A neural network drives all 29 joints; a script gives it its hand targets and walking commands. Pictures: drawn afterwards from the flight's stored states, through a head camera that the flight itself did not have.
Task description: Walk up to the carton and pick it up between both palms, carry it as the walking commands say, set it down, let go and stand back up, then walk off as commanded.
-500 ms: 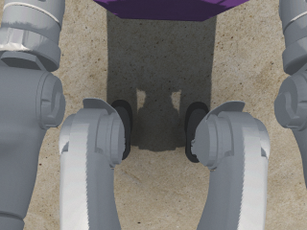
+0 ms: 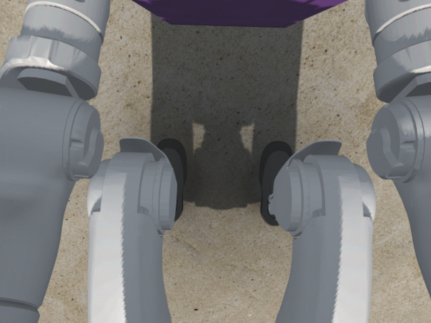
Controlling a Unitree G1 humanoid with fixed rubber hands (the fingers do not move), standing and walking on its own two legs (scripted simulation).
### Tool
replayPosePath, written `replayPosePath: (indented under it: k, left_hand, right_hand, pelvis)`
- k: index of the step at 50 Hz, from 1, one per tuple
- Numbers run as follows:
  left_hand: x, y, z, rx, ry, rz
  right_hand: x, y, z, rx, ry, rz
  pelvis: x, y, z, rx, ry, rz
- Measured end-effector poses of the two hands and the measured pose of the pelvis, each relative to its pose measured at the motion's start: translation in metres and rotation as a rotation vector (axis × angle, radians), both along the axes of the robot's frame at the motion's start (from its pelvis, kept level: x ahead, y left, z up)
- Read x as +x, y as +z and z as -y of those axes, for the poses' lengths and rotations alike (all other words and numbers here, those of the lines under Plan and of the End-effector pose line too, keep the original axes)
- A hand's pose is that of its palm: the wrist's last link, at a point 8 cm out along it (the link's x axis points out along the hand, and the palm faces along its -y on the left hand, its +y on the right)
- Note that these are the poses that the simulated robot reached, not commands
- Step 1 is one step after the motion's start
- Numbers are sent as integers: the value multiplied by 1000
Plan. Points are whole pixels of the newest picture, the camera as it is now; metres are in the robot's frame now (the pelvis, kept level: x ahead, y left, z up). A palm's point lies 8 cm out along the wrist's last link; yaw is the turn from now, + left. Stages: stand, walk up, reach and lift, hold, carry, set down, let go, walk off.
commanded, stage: reach and lift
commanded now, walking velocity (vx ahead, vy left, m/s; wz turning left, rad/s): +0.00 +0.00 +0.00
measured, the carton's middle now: out of the picture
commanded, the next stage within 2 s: none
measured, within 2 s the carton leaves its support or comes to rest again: leaves its support in 0.60 s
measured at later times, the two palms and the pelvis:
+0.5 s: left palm out of the picture +0.58 +0.15 -0.17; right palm out of the picture +0.58 -0.17 -0.17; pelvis +0.00 +0.00 -0.01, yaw +0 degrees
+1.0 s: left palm out of the picture +0.57 +0.14 -0.10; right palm out of the picture +0.58 -0.17 -0.11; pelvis -0.01 +0.00 +0.03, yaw -1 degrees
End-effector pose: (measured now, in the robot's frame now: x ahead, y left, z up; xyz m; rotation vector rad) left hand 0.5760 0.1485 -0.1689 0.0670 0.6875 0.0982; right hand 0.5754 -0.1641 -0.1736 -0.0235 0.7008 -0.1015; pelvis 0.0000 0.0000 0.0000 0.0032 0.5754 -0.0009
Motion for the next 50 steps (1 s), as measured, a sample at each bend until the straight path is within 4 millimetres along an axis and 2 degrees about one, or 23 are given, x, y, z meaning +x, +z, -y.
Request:
replayPosePath:
  k: [16, 29, 33, 43, 50]
  left_hand:
    - [-1, -3, 1, -67, 15, -4]
    - [0, 5, 6, -44, 27, -10]
    - [-1, 14, 8, -42, 39, -8]
    - [-1, 47, 9, -50, 48, 17]
    - [-2, 65, 9, -60, 55, 20]
  right_hand:
    - [0, -2, 1, 48, 24, -9]
    - [-1, 2, 1, -3, -9, -18]
    - [0, 10, 1, -6, -11, -17]
    - [5, 49, 3, 4, -14, 7]
    - [4, 68, 4, 1, -15, 10]
  pelvis:
    - [2, -13, -4, -4, -1, 23]
    - [3, -9, -3, -5, -5, 19]
    - [0, -3, -3, -2, -10, 20]
    - [-6, 18, -3, 5, -17, 24]
    - [-8, 33, -2, 9, -20, 22]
